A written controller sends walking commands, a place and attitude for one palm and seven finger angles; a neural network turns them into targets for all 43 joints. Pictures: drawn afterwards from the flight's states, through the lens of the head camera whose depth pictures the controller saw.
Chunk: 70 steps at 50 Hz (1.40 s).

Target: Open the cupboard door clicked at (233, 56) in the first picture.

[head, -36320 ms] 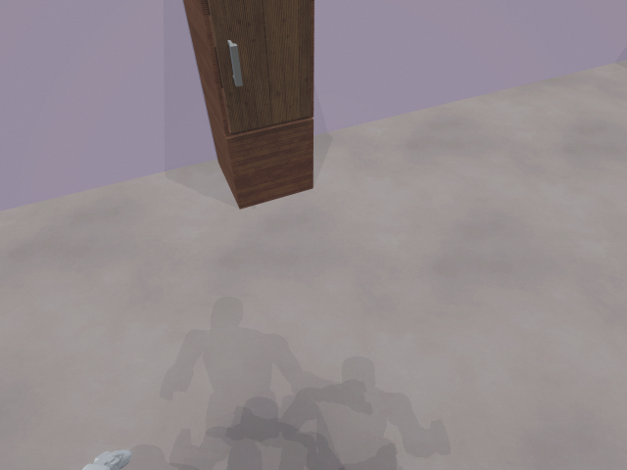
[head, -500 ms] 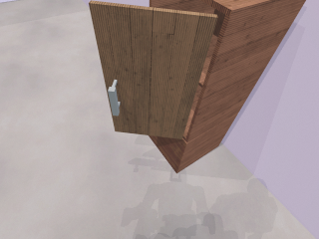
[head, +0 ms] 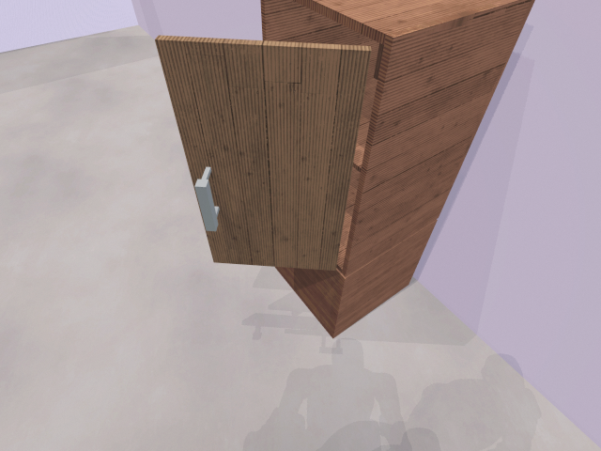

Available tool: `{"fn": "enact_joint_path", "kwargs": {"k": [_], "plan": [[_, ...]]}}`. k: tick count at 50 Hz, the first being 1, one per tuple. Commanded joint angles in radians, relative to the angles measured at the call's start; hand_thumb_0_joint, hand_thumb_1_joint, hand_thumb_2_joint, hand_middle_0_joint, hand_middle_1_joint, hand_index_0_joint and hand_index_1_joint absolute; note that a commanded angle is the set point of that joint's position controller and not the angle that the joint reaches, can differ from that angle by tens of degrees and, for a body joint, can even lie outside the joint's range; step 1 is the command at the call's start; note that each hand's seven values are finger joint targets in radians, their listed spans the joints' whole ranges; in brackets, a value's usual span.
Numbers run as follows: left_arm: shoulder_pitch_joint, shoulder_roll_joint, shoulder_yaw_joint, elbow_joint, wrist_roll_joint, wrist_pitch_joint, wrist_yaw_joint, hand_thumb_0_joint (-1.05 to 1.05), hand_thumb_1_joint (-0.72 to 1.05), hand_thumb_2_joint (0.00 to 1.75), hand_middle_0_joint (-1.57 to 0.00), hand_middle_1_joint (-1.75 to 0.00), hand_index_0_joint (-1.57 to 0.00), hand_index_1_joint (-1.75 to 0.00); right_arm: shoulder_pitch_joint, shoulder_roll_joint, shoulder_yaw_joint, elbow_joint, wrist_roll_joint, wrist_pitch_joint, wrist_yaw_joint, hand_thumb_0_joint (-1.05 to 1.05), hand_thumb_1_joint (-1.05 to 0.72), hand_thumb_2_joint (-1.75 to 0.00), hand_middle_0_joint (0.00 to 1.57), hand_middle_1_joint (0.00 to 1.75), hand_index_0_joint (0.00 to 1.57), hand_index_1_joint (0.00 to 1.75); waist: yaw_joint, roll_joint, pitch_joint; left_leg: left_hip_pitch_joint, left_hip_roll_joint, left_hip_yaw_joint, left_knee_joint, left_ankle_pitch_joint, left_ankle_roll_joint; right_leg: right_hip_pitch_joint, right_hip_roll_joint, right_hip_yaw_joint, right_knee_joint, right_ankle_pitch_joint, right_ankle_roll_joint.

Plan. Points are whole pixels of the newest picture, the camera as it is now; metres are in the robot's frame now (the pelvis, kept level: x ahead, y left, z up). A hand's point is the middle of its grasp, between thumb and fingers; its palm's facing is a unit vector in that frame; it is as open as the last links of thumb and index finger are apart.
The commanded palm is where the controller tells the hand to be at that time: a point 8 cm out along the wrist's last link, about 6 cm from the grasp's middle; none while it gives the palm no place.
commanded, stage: come to a stop and stand still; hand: left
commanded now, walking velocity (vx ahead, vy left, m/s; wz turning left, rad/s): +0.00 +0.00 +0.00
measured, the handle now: (209, 199) +0.61 +0.23 -0.07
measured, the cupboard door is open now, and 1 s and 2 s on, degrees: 50 50 50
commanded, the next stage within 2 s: look again from close up in 0.16 s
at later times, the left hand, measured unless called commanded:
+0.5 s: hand out of the picture -0.01 +0.18 -0.18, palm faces +0.02 -0.98 -0.19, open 7.4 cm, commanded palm none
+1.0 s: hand out of the picture -0.07 +0.19 -0.18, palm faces +0.05 -0.98 -0.16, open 7.4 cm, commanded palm none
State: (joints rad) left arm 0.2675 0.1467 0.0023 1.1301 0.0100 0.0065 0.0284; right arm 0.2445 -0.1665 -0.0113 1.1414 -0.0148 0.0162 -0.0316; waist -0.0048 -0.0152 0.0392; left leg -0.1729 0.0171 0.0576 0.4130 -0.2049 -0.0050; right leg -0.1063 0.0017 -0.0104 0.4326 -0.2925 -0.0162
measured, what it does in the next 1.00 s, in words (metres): stands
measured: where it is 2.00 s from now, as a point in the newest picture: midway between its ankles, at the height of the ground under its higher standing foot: outside the picture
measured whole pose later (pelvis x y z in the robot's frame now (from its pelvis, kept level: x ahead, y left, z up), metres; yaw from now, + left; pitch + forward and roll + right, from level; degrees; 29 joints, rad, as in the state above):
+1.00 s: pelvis -0.04 +0.03 -0.01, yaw +1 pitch -1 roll +0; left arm 0.41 0.16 0.01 1.06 0.03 0.00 0.02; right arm 0.32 -0.16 -0.01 1.07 -0.03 0.01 -0.01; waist 0.01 -0.02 -0.02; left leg -0.30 -0.01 0.05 0.54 -0.29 0.04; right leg -0.22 -0.02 -0.01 0.53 -0.34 0.00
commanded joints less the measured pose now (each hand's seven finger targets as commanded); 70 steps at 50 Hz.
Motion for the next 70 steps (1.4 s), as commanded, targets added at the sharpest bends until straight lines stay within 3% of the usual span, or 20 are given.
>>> {"fn": "enact_joint_path", "kwargs": {"k": [1,12,13,14,15,18,21,25,41,46,50,53,55,57,58,59,62,65,68,70], "plan": [[0.039,0.106,0.012,-0.028,-0.008,-0.012,0.004,0.00,0.90,0.90,-0.20,-0.30,-0.20,-0.30,0.052,-0.079,-0.010,-0.016,0.000,-0.009,-0.003,0.00,-0.90,-0.90,0.20,0.30,0.20,0.30,0.001,0.007,0.092,0.003,0.065,-0.077,-0.069,0.017,0.010,-0.134,-0.108,0.103,-0.153,0.019,-0.026],[0.065,0.083,0.013,-0.014,-0.011,-0.016,0.007,0.00,0.90,0.90,-0.20,-0.30,-0.20,-0.30,0.104,-0.066,-0.007,0.005,0.001,-0.020,-0.013,0.00,-0.90,-0.90,0.20,0.30,0.20,0.30,0.006,-0.004,0.050,0.011,0.081,-0.085,-0.066,0.086,0.014,-0.083,-0.100,0.082,-0.127,0.102,-0.028],[0.154,0.104,0.005,-0.002,0.016,-0.058,0.047,0.00,0.90,0.90,-0.20,-0.30,-0.20,-0.30,-0.024,-0.082,0.000,-0.072,0.010,-0.050,0.007,0.00,-0.90,-0.90,0.20,0.30,0.20,0.30,0.051,0.037,0.049,-0.057,0.079,-0.042,0.176,0.153,-0.008,-0.106,-0.169,0.155,-0.110,0.594,0.001],[0.125,0.153,0.016,-0.022,0.010,-0.072,0.046,0.00,0.90,0.90,-0.20,-0.30,-0.20,-0.30,0.012,-0.057,0.007,-0.123,0.011,-0.042,0.010,0.00,-0.90,-0.90,0.20,0.30,0.20,0.30,-0.015,0.008,0.009,-0.068,0.062,-0.041,0.139,0.070,-0.006,-0.040,-0.213,0.133,-0.050,0.843,-0.015],[0.125,0.140,0.015,-0.045,0.006,-0.070,0.038,0.00,0.90,0.90,-0.20,-0.30,-0.20,-0.30,0.082,-0.019,0.006,-0.109,0.003,-0.046,0.006,0.00,-0.90,-0.90,0.20,0.30,0.20,0.30,-0.017,-0.003,-0.086,-0.045,0.034,-0.035,0.111,0.024,0.012,0.032,-0.200,0.117,0.013,0.883,-0.026],[0.110,0.093,0.008,-0.060,-0.002,-0.058,0.034,0.00,0.90,0.90,-0.20,-0.30,-0.20,-0.30,0.119,-0.062,-0.006,-0.097,0.005,-0.049,-0.001,0.00,-0.90,-0.90,0.20,0.30,0.20,0.30,-0.016,-0.057,-0.154,0.002,0.074,-0.067,0.094,0.176,0.026,0.009,-0.129,0.074,0.030,0.538,-0.031],[0.104,0.085,0.007,-0.072,0.006,-0.039,0.027,0.00,0.90,0.90,-0.20,-0.30,-0.20,-0.30,0.092,-0.070,-0.006,-0.107,-0.001,-0.045,-0.001,0.00,-0.90,-0.90,0.20,0.30,0.20,0.30,-0.003,0.041,0.005,-0.056,0.089,-0.089,0.062,0.173,0.034,-0.117,-0.090,0.069,0.007,0.217,-0.029],[0.103,0.090,0.003,-0.084,0.009,-0.029,0.019,0.00,0.90,0.90,-0.20,-0.30,-0.20,-0.30,0.082,-0.081,-0.009,-0.122,-0.002,-0.038,0.006,0.00,-0.90,-0.90,0.20,0.30,0.20,0.30,-0.003,0.001,0.086,-0.114,0.081,-0.116,0.001,-0.014,0.040,-0.185,-0.075,0.075,-0.022,0.010,-0.027],[0.144,0.107,0.006,-0.112,0.011,-0.022,0.006,0.00,0.90,0.90,-0.20,-0.30,-0.20,-0.30,0.058,-0.122,-0.017,-0.141,-0.001,-0.040,0.012,0.00,-0.90,-0.90,0.20,0.30,0.20,0.30,0.011,0.031,0.030,-0.149,0.092,-0.163,-0.103,-0.212,0.052,-0.154,-0.074,0.064,-0.029,-0.021,-0.015],[0.189,0.110,0.018,-0.104,0.021,-0.016,-0.002,0.00,0.90,0.90,-0.20,-0.30,-0.20,-0.30,0.067,-0.123,-0.024,-0.138,-0.010,-0.022,0.021,0.00,-0.90,-0.90,0.20,0.30,0.20,0.30,0.022,0.005,0.068,-0.216,0.067,-0.143,-0.063,-0.421,0.057,-0.194,-0.074,0.095,-0.053,-0.318,-0.034],[0.203,0.134,0.035,-0.098,0.013,-0.022,-0.007,0.00,0.90,0.90,-0.20,-0.30,-0.20,-0.30,0.081,-0.079,-0.019,-0.141,-0.009,-0.025,0.026,0.00,-0.90,-0.90,0.20,0.30,0.20,0.30,0.014,-0.101,0.095,-0.229,-0.007,-0.039,0.119,-0.275,0.042,-0.222,-0.153,0.218,-0.143,-0.394,-0.083],[0.183,0.135,0.043,-0.102,0.009,-0.029,-0.008,0.00,0.90,0.90,-0.20,-0.30,-0.20,-0.30,0.118,-0.057,-0.016,-0.134,-0.008,-0.042,0.027,0.00,-0.90,-0.90,0.20,0.30,0.20,0.30,-0.007,-0.096,0.067,-0.148,-0.009,-0.012,0.132,-0.196,0.043,-0.250,-0.169,0.204,-0.128,-0.350,-0.098],[0.164,0.116,0.040,-0.116,0.011,-0.026,-0.009,0.00,0.90,0.90,-0.20,-0.30,-0.20,-0.30,0.158,-0.079,-0.021,-0.122,-0.005,-0.049,0.025,0.00,-0.90,-0.90,0.20,0.30,0.20,0.30,-0.022,0.015,0.087,-0.099,0.036,-0.096,0.023,-0.293,0.060,-0.317,-0.105,0.127,-0.029,-0.331,-0.076],[0.146,0.059,0.030,-0.133,0.019,-0.026,-0.015,0.00,0.90,0.90,-0.20,-0.30,-0.20,-0.30,0.249,-0.155,-0.040,-0.098,-0.011,-0.053,0.015,0.00,-0.90,-0.90,0.20,0.30,0.20,0.30,-0.050,0.232,0.097,-0.023,0.226,-0.384,-0.205,-0.519,0.145,-0.440,0.013,-0.062,0.289,-0.226,-0.032],[0.107,0.048,0.024,-0.148,0.025,-0.030,-0.015,0.00,0.90,0.90,-0.20,-0.30,-0.20,-0.30,0.268,-0.160,-0.044,-0.095,-0.010,-0.057,0.012,0.00,-0.90,-0.90,0.20,0.30,0.20,0.30,-0.056,0.246,0.123,-0.018,0.296,-0.481,-0.281,-0.537,0.205,-0.508,-0.004,-0.055,0.449,-0.222,-0.034],[0.083,0.052,0.025,-0.159,0.028,-0.036,-0.019,0.00,0.90,0.90,-0.20,-0.30,-0.20,-0.30,0.258,-0.144,-0.040,-0.096,-0.006,-0.062,0.012,0.00,-0.90,-0.90,0.20,0.30,0.20,0.30,-0.046,0.191,0.134,-0.030,0.316,-0.494,-0.287,-0.488,0.245,-0.535,-0.046,-0.018,0.540,-0.206,-0.042],[0.089,0.022,0.028,-0.145,0.023,-0.046,-0.030,0.00,0.90,0.90,-0.20,-0.30,-0.20,-0.30,0.200,-0.105,-0.027,-0.106,-0.009,-0.081,0.012,0.00,-0.90,-0.90,0.20,0.30,0.20,0.30,-0.012,0.076,0.098,-0.072,0.281,-0.339,-0.260,-0.224,0.237,-0.467,-0.094,-0.010,0.524,-0.114,-0.029],[0.086,-0.009,0.022,-0.148,0.017,-0.044,-0.035,0.00,0.90,0.90,-0.20,-0.30,-0.20,-0.30,0.188,-0.104,-0.025,-0.101,-0.009,-0.089,0.008,0.00,-0.90,-0.90,0.20,0.30,0.20,0.30,-0.001,0.092,0.033,-0.070,0.234,-0.200,-0.219,-0.030,0.220,-0.326,-0.076,-0.059,0.341,-0.083,-0.013],[0.102,-0.010,0.027,-0.144,0.018,-0.046,-0.033,0.00,0.90,0.90,-0.20,-0.30,-0.20,-0.30,0.187,-0.105,-0.030,-0.090,-0.007,-0.080,0.010,0.00,-0.90,-0.90,0.20,0.30,0.20,0.30,0.016,0.075,0.020,-0.129,0.209,-0.161,-0.164,-0.092,0.200,-0.169,-0.038,-0.093,0.174,-0.007,-0.005],[0.181,0.024,0.038,-0.108,0.020,-0.053,-0.025,0.00,0.90,0.90,-0.20,-0.30,-0.20,-0.30,0.168,-0.080,-0.025,-0.086,-0.002,-0.073,0.013,0.00,-0.90,-0.90,0.20,0.30,0.20,0.30,0.058,0.009,0.006,-0.237,0.148,-0.106,-0.038,-0.198,0.141,0.023,-0.039,-0.073,0.029,0.045,-0.007]]}}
